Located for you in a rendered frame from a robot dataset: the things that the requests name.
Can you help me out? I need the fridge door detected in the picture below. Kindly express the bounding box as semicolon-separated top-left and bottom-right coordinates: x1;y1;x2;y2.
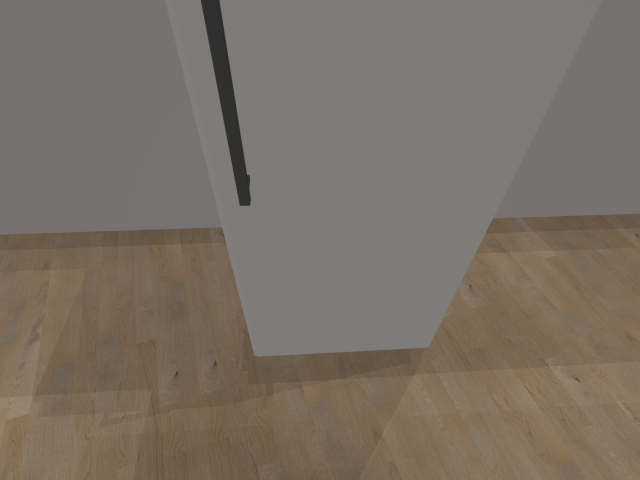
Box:
172;0;602;357

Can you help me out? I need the handle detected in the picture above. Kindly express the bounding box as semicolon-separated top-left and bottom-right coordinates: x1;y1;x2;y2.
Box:
201;0;251;206

